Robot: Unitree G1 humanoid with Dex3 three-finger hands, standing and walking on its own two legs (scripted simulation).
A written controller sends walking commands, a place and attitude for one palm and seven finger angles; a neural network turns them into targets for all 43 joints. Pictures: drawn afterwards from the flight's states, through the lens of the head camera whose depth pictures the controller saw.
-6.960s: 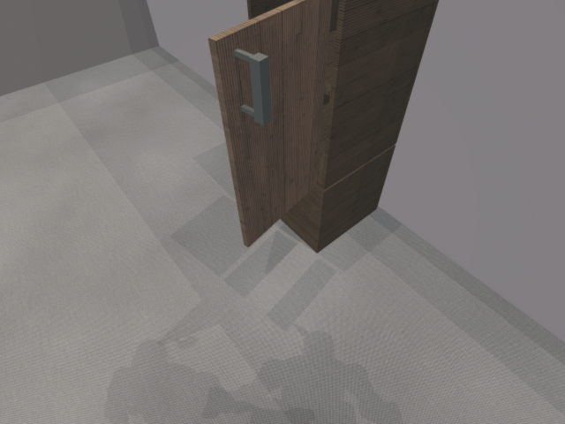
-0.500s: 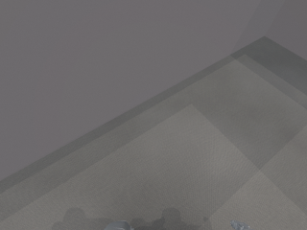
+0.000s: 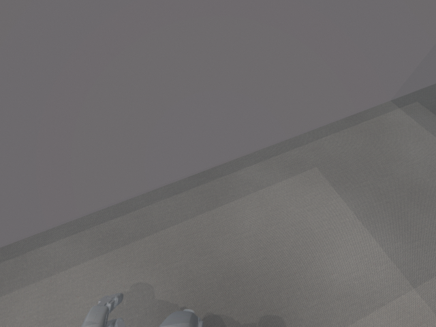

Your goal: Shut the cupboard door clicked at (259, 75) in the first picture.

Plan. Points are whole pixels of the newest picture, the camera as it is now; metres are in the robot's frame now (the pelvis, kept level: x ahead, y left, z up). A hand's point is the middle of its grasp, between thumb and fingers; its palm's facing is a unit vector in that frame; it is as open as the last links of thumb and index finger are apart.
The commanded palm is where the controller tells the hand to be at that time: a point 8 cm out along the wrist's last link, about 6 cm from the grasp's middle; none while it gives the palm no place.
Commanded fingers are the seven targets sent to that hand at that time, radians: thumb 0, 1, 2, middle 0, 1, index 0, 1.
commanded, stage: walk to a spot facing it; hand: left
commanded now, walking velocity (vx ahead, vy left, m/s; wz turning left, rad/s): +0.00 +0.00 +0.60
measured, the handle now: out of the picture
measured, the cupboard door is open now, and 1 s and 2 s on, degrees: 100 100 100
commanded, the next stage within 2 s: none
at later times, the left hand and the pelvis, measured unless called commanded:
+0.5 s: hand out of the picture +0.01 +0.26 -0.17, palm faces +0.33 -0.91 -0.26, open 7.4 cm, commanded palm none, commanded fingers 0.00 0.90 0.90 -0.20 -0.30 -0.20 -0.30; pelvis +0.01 +0.02 +0.00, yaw +18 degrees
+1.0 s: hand out of the picture +0.00 +0.18 -0.15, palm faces +0.58 -0.77 -0.24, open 7.3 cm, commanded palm none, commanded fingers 0.00 0.90 0.90 -0.20 -0.30 -0.20 -0.30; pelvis +0.05 -0.01 +0.01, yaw +37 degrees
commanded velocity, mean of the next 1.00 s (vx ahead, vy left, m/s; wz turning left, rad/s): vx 0.00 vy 0.00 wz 0.60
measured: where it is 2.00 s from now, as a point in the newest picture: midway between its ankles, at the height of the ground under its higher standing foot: outside the picture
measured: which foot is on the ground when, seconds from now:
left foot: up 0.00-0.28, down 0.30-0.72, up 0.74-1.00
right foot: down 0.00-0.30, up 0.32-0.70, down 0.72-1.00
